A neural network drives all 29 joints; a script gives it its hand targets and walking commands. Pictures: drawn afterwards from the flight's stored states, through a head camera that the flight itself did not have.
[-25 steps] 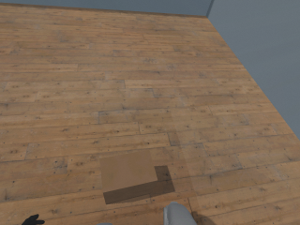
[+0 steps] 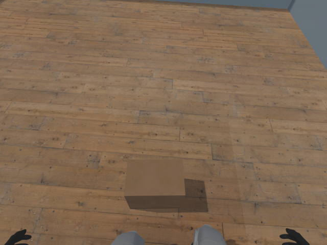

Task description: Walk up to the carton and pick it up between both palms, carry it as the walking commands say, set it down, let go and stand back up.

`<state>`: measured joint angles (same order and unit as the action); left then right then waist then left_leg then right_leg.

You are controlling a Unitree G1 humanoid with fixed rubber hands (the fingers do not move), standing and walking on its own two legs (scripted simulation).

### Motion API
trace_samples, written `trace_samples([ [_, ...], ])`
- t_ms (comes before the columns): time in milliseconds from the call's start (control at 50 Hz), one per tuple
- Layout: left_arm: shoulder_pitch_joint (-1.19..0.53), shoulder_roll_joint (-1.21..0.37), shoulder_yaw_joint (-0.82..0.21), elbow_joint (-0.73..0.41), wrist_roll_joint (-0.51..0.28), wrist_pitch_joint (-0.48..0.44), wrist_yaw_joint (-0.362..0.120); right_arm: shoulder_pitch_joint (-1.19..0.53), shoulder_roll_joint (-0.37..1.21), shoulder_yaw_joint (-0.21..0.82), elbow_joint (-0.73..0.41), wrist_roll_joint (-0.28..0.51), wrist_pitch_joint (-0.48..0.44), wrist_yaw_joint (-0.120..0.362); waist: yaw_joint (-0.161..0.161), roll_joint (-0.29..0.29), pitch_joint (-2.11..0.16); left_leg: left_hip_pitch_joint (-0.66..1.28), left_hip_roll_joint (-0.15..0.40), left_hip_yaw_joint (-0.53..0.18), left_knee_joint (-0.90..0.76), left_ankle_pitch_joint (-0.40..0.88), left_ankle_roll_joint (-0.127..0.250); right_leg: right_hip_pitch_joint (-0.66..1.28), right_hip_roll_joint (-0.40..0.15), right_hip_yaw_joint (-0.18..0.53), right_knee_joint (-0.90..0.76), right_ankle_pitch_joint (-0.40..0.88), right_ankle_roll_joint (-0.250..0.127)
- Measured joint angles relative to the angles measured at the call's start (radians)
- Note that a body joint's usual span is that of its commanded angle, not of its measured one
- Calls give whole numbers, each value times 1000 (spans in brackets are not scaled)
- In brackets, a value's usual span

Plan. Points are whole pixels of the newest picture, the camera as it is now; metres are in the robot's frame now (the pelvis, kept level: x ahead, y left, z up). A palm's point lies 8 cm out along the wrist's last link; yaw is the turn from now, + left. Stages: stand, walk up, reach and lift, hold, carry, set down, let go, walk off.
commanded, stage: walk up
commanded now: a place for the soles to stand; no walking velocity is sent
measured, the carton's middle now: (155, 185) +0.44 +0.04 -0.60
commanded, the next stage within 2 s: none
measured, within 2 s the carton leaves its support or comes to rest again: neither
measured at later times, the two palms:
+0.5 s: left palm out of the picture +0.07 +0.35 -0.08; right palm out of the picture +0.11 -0.28 -0.08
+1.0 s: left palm out of the picture +0.11 +0.35 -0.07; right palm (281, 239) +0.15 -0.27 -0.05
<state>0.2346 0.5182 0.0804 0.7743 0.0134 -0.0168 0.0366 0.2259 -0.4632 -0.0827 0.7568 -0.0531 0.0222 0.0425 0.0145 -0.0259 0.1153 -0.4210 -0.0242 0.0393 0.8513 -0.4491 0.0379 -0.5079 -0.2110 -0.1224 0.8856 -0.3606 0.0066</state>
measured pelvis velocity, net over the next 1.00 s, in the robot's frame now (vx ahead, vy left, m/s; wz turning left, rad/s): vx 0.02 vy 0.04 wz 0.03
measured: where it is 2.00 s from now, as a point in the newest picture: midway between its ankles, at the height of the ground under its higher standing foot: outside the picture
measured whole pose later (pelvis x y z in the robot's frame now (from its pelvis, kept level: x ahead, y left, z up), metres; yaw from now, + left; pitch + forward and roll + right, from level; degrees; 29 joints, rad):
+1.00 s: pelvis +0.02 +0.04 +0.04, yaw +2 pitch -2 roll -1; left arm 0.07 0.39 -0.01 1.07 0.00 -0.02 -0.01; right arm 0.06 -0.39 0.00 1.03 -0.01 -0.03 0.00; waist 0.01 -0.01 0.05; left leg -0.21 0.00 0.00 0.52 -0.28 0.01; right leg -0.23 -0.08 -0.08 0.47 -0.21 0.04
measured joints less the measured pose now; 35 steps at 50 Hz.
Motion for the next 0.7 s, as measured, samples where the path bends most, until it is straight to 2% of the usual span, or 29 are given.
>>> trace_samples([
  [40, 8, -9, 1, 21, -10, 11, 15, 4, -4, 2, -5, -7, -7, -1, -3, 4, -4, -11, -2, -6, 18, 11, 4, -27, 42, 43, 74, -138, -16],
  [80, 18, -26, -9, 42, -16, 11, 21, 8, -9, 2, -11, -3, -8, -6, -20, 25, -8, -10, 4, -27, 13, 16, 12, -42, 89, 57, 144, -203, -20],
  [120, 27, -41, -16, 55, -22, 3, 20, 6, -6, 0, -13, 1, -7, -15, -30, 33, -8, 2, 4, -35, -9, 29, 14, -40, 116, 58, 158, -186, -22],
  [180, 43, -65, -24, 61, -19, -7, 15, 2, -2, 4, -17, 7, -7, -23, -33, 43, -14, 9, 0, -35, -26, 39, 12, -2, 144, 44, 79, -138, -25],
  [220, 55, -77, -29, 65, -13, -21, 10, 1, 1, 9, -16, 14, -4, -24, -24, 52, -22, 7, 2, -32, -10, 28, 8, 69, 168, 34, -68, -62, -34],
  [260, 56, -96, -35, 74, 7, -34, 8, -12, 9, 11, -2, 26, 0, -28, -13, 77, -17, 6, 18, -38, 22, 13, 3, 88, 187, 30, -100, 18, -32],
  [340, 31, -96, -54, 72, 19, -46, -4, -17, 50, 32, 30, 33, -2, -31, 6, 44, -22, -3, 7, -36, 58, -82, 12, 91, 147, 38, -87, 1, -30],
  [400, 16, -100, -63, 74, 12, -43, -14, -23, 49, 33, 49, 32, -20, -23, 7, 40, -31, 46, 27, -44, -67, 40, 15, 81, 131, 49, -85, 4, -10],
  [440, -2, -107, -67, 85, 6, -35, -23, -28, 46, 32, 69, 27, -30, -26, 5, 36, -27, 53, 18, -32, -77, 75, -21, 84, 119, 61, -84, 6, 3],
  [520, -29, -114, -70, 110, -1, -25, -33, -29, 45, 46, 115, 36, -37, -33, 2, 55, -47, 58, 40, -33, -72, 51, -30, 114, 143, 58, -143, 33, 11],
  [580, -55, -98, -66, 131, -6, -18, -37, -33, 63, 59, 143, 39, -44, -35, -7, 27, -61, 73, 35, -30, -102, 62, -28, 129, 138, 60, -173, 44, 14],
  [700, -110, -95, -72, 172, -19, -13, -41, -64, 69, 75, 193, 38, -59, -38, -15, 8, -61, 112, 38, -32, -155, 81, -20, 181, 145, 55, -252, 79, 24],
])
